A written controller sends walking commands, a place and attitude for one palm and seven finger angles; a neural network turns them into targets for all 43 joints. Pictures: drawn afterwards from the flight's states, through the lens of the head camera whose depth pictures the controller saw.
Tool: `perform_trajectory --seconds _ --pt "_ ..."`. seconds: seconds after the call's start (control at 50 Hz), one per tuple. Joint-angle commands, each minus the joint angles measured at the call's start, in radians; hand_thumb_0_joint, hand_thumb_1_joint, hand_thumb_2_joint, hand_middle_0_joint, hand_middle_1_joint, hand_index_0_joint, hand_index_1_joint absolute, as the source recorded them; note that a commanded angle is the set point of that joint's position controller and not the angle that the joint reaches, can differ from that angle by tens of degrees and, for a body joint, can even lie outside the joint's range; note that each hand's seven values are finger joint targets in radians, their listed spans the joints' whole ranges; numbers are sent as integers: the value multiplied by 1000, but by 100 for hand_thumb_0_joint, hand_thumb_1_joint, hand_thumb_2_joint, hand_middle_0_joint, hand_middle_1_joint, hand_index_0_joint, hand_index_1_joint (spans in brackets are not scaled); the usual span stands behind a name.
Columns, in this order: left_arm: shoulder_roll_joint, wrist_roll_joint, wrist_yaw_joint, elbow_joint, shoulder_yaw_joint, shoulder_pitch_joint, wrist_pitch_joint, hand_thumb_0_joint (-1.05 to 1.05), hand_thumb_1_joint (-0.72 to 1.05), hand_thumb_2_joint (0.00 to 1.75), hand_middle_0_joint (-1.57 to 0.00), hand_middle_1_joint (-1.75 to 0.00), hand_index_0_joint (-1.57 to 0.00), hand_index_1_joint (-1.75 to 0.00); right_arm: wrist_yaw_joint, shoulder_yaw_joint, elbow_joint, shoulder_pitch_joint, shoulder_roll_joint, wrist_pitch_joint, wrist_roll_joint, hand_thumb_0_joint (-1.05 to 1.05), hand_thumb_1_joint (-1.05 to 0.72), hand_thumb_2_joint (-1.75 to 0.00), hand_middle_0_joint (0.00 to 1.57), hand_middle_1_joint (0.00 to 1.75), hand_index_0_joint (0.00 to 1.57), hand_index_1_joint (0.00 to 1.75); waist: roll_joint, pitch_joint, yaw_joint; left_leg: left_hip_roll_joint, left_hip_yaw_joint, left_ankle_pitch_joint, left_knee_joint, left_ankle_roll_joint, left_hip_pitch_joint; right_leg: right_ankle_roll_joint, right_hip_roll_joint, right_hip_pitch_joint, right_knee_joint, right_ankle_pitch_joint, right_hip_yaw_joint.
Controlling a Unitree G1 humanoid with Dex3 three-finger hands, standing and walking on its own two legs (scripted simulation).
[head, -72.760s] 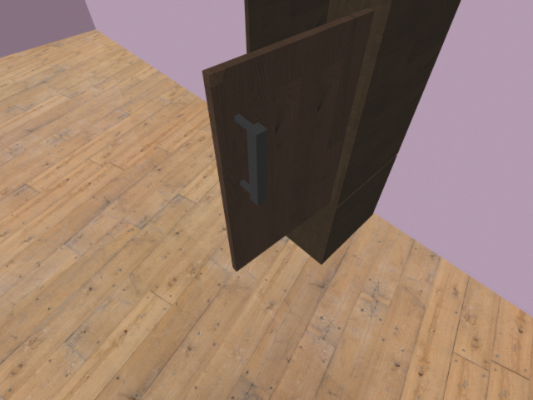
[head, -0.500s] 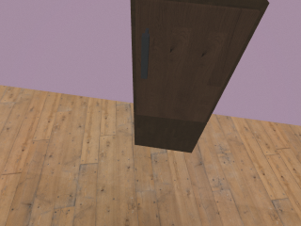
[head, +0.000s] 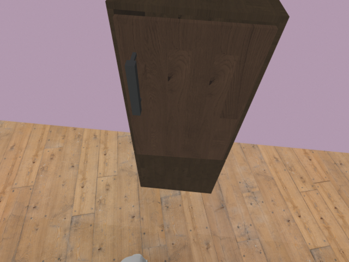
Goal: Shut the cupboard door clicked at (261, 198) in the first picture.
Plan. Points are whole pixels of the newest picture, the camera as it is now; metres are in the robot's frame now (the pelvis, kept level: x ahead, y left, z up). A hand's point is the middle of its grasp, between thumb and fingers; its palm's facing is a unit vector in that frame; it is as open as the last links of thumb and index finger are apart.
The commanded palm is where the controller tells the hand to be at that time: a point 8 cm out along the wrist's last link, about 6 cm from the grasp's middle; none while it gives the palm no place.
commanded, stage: take the last steps up to it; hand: left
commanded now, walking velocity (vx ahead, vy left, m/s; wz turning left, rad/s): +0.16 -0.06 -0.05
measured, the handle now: (135, 85) +0.56 +0.14 +0.08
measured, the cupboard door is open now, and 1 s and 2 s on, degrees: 2 2 2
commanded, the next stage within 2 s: come to a stop and stand still in 0.06 s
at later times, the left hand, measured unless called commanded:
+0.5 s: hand (123, 247) +0.18 +0.14 -0.16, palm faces +0.02 -0.97 -0.25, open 7.3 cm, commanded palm none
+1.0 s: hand out of the picture +0.13 +0.19 -0.17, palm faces +0.01 -0.98 -0.21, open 7.4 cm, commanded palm none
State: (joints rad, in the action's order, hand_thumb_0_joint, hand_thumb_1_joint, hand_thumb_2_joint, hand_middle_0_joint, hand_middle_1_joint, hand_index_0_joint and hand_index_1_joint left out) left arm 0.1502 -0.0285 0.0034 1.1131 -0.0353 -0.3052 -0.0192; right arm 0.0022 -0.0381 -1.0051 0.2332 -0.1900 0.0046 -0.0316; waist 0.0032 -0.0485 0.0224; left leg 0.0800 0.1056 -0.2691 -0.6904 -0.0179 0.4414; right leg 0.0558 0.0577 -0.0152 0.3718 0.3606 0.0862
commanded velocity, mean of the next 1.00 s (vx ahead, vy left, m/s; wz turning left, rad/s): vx -0.08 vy -0.01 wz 0.00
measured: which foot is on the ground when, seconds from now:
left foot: up 0.00-0.02, down 0.04-0.36, up 0.38-0.68, down 0.70-1.00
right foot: down 0.00-0.04, up 0.06-0.28, down 0.30-0.70, up 0.72-1.00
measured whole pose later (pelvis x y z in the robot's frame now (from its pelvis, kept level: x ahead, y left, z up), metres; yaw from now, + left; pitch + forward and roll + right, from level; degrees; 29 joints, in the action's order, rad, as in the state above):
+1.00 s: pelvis +0.11 -0.01 +0.01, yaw -1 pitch +0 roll -1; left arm 0.21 -0.02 -0.01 1.05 -0.04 -0.23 0.06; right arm 0.04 -0.02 -1.00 0.16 -0.15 -0.02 -0.03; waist 0.02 -0.08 -0.01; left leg 0.03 0.06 -0.23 -0.47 0.01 0.24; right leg -0.02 -0.01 -0.26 0.69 0.42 0.00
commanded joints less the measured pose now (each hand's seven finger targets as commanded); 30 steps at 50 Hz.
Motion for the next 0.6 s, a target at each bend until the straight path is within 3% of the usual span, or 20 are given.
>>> perform_trajectory --seconds 0.0,0.02,0.04,0.08,0.1,0.14,0.18,0.22,0.24,0.26,0.28,0.3,0.32,0.34,0.38,0.4,0.42,0.46,0.5,0.58 --pt "102 20 -9 -55 -27 -36 -16 0 90 90 -20 -30 -20 -30 22 -26 -31 266 -162 47 -14 0 -90 -90 20 30 20 30 -153 98 86 135 -223 254 252 95 -459 39 -108 -298 354 -305 -58" --pt "79 23 -2 -78 -17 -49 -13 0 90 90 -20 -30 -20 -30 31 -44 -40 332 -244 40 -16 0 -90 -90 20 30 20 30 -307 130 91 352 -509 298 354 212 -544 5 -12 -467 623 190 5" --pt "99 11 -4 -98 -17 -9 -6 0 90 90 -20 -30 -20 -30 39 -41 -33 305 -247 30 -10 0 -90 -90 20 30 20 30 -237 111 87 395 -553 143 423 245 -460 5 -35 -511 768 260 -79" --pt "94 5 5 -107 -25 65 -1 0 90 90 -20 -30 -20 -30 41 -30 8 183 -175 30 -4 0 -90 -90 20 30 20 30 -166 -5 51 348 -475 -25 481 230 -270 -14 -118 -557 830 130 -118" --pt "80 2 10 -107 -26 61 3 0 90 90 -20 -30 -20 -30 39 -22 17 139 -145 35 -5 0 -90 -90 20 30 20 30 -125 -26 24 312 -391 -32 495 203 -216 -22 -136 -524 764 99 -116" --pt "44 5 14 -95 -17 29 7 0 90 90 -20 -30 -20 -30 37 -14 17 94 -130 42 -6 0 -90 -90 20 30 20 30 -117 21 -8 249 -243 109 464 176 -207 -35 -134 -421 569 80 -80" --pt "13 9 4 -80 -6 3 12 0 90 90 -20 -30 -20 -30 37 -9 13 48 -123 33 -2 0 -90 -90 20 30 20 30 -108 52 -29 201 -152 220 406 164 -168 -55 -108 -276 367 36 -38" --pt "26 10 -5 -53 -3 -44 8 0 90 90 -20 -30 -20 -30 38 -2 -4 21 -105 22 13 0 -90 -90 20 30 20 30 -68 63 -60 136 -84 278 299 112 -152 -70 -81 -147 124 -182 -8" --pt "69 9 -11 -44 -7 -74 4 0 90 90 -20 -30 -20 -30 34 -2 -9 18 -93 19 21 0 -90 -90 20 30 20 30 -27 75 -70 84 -48 215 251 63 -155 -69 -107 -108 35 -297 -62" --pt "131 5 -19 -46 -11 -55 -2 0 90 90 -20 -30 -20 -30 28 -1 -9 32 -64 12 28 0 -90 -90 20 30 20 30 61 62 -52 26 -27 63 222 16 -114 -34 -204 -105 -3 -401 -204" --pt "184 5 -21 -57 -13 -11 1 0 90 90 -20 -30 -20 -30 18 1 -14 59 -48 1 31 0 -90 -90 20 30 20 30 99 44 -25 -17 -10 -59 230 -4 -139 10 -292 -171 -15 -436 -257" --pt "198 7 -22 -65 -15 20 3 0 90 90 -20 -30 -20 -30 19 0 -22 66 -34 -7 29 0 -90 -90 20 30 20 30 94 27 -11 -24 -14 -2 225 -6 -184 24 -308 -196 11 -591 -263" --pt "198 8 -27 -63 -21 28 0 0 90 90 -20 -30 -20 -30 24 -5 -36 80 -34 -20 27 0 -90 -90 20 30 20 30 180 34 -8 -15 -6 0 195 -13 -199 37 -306 -183 28 -717 -260" --pt "198 10 -33 -63 -22 28 -1 0 90 90 -20 -30 -20 -30 25 -12 -44 89 -58 -25 25 0 -90 -90 20 30 20 30 212 54 -16 -17 -8 -15 154 -16 -184 46 -323 -131 48 -896 -263" --pt "215 8 -46 -60 -32 -2 6 0 90 90 -20 -30 -20 -30 28 -20 -33 69 -73 -35 25 0 -90 -90 20 30 20 30 217 79 -46 -39 -12 -198 7 -27 -83 92 -377 -8 82 -1216 -275" --pt "225 5 -53 -59 -40 -14 12 0 90 90 -20 -30 -20 -30 31 -24 -18 45 -81 -40 27 0 -90 -90 20 30 20 30 234 85 -66 -51 -37 -276 -101 -29 -23 130 -414 37 84 -1292 -301" --pt "232 1 -59 -61 -50 -22 18 0 90 90 -20 -30 -20 -30 33 -28 -2 19 -83 -42 29 0 -90 -90 20 30 20 30 210 92 -81 -63 -62 -314 -190 -28 25 161 -441 75 92 -1345 -309" --pt "242 -3 -63 -81 -63 7 27 0 90 90 -20 -30 -20 -30 32 -31 25 -39 -85 -50 30 0 -90 -90 20 30 20 30 164 106 -89 -77 -113 -319 -297 -33 78 172 -441 102 88 -1259 -277" --pt "241 -4 -62 -109 -66 50 32 0 90 90 -20 -30 -20 -30 25 -31 43 -58 -78 -57 28 0 -90 -90 20 30 20 30 163 112 -76 -78 -117 -270 -296 -40 61 152 -413 61 73 -1122 -225" --pt "237 -8 -56 -145 -64 112 37 0 90 90 -20 -30 -20 -30 15 -28 56 -36 -70 -55 27 0 -90 -90 20 30 20 30 183 119 -42 -75 -86 -164 -72 -35 -58 119 -360 -31 79 -925 -180"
